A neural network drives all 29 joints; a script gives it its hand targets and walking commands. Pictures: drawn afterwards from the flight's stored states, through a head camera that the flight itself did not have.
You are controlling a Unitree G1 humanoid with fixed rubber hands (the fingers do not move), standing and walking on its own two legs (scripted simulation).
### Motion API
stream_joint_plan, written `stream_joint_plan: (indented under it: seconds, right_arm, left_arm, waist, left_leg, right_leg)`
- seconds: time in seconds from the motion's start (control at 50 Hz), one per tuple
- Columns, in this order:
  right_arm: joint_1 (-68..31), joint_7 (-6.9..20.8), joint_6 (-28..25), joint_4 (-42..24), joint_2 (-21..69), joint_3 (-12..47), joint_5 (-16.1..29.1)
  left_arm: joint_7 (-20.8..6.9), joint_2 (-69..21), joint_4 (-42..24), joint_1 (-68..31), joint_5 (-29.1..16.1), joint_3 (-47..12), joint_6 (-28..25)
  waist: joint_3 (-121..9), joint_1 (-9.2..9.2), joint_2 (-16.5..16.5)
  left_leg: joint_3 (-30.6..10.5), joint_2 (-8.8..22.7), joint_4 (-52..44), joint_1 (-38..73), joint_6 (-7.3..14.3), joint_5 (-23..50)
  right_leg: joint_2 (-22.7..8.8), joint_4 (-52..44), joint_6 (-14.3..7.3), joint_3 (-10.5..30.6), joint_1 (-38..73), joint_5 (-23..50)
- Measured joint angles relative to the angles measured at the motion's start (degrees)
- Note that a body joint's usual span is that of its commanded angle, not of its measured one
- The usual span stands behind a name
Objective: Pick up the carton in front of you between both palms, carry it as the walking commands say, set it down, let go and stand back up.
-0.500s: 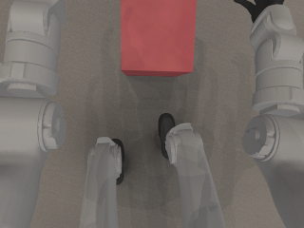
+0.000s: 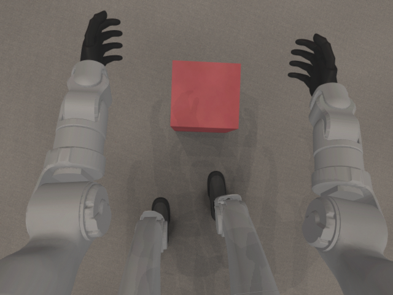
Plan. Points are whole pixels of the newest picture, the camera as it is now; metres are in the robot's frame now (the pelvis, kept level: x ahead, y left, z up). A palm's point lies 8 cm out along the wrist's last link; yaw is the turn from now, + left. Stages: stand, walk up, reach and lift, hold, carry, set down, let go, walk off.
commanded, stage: let go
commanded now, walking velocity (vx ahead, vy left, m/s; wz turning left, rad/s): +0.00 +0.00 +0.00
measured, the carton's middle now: (203, 102) +0.51 -0.10 -0.54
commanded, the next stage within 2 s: stand in 1.26 s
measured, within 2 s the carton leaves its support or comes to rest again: neither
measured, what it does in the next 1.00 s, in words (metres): rises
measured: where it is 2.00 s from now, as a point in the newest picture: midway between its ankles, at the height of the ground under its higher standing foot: (189, 218)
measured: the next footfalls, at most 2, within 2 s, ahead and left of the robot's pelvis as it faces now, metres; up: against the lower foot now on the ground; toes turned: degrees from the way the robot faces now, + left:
none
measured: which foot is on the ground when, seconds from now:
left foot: down 0.00-1.00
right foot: down 0.00-1.00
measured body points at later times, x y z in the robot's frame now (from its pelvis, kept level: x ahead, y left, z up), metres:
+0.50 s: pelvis +0.05 -0.01 +0.08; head +0.20 -0.03 +0.51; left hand +0.37 +0.17 -0.02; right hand +0.28 -0.27 -0.01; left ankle +0.03 +0.13 -0.63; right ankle +0.11 -0.12 -0.63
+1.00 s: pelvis +0.09 +0.02 +0.11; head +0.11 +0.01 +0.56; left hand +0.27 +0.24 +0.04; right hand +0.25 -0.23 +0.03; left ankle +0.03 +0.13 -0.63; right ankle +0.11 -0.12 -0.63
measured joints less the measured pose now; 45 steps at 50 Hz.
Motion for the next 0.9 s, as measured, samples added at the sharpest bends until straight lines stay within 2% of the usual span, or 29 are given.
stream_joint_plan:
  seconds: [0.1,0.24,0.42,0.6,0.74,0.9]
  right_arm:
    - [11.91,2.06,-1.62,-3.78,0.38,3.98,-0.10]
    - [26.61,3.04,-4.44,-7.23,0.43,9.16,2.56]
    - [44.45,1.63,-8.22,-11.30,1.31,15.25,5.81]
    - [62.03,-0.16,-10.59,-17.04,1.86,20.08,7.85]
    - [69.31,-0.35,-9.75,-18.19,1.44,21.50,8.27]
    - [70.06,-0.58,-7.16,-17.26,0.75,21.01,7.60]
  left_arm:
    - [1.60,-4.14,-7.75,14.49,0.47,-0.57,-1.58]
    - [-0.48,-5.01,-11.60,29.49,-0.04,-1.98,-4.93]
    - [-3.52,-4.23,-11.15,45.13,-1.90,-4.97,-9.86]
    - [-4.92,-2.77,-13.96,61.23,-3.92,-8.39,-13.39]
    - [-5.97,-1.63,-16.74,70.35,-4.71,-10.85,-13.00]
    - [-7.51,-0.45,-19.83,76.09,-6.22,-13.04,-10.14]
  waist:
    - [0.24,0.40,-0.56]
    - [0.12,0.25,-1.12]
    - [0.31,0.81,-1.28]
    - [3.09,1.28,-2.03]
    - [4.57,3.07,-1.60]
    - [5.45,5.21,0.21]
  left_leg:
    - [-0.45,0.42,-6.67,9.34,-0.34,1.50]
    - [-0.83,1.51,-13.12,21.84,-0.58,2.27]
    - [-0.40,2.70,-19.02,37.75,-0.24,1.92]
    - [-0.50,3.42,-25.91,56.02,0.50,1.97]
    - [-0.33,3.80,-30.87,68.77,1.32,2.06]
    - [-0.31,3.47,-33.72,77.49,2.29,1.87]
  right_leg:
    - [0.21,-5.57,-0.49,-0.39,8.99,0.76]
    - [1.09,-11.19,-0.96,-0.81,21.12,1.10]
    - [2.18,-16.07,-0.92,-0.46,36.35,0.40]
    - [2.69,-22.42,-0.35,-0.55,54.52,-0.04]
    - [2.96,-27.70,0.33,-0.37,67.45,0.18]
    - [2.56,-30.59,1.21,-0.27,76.28,-0.15]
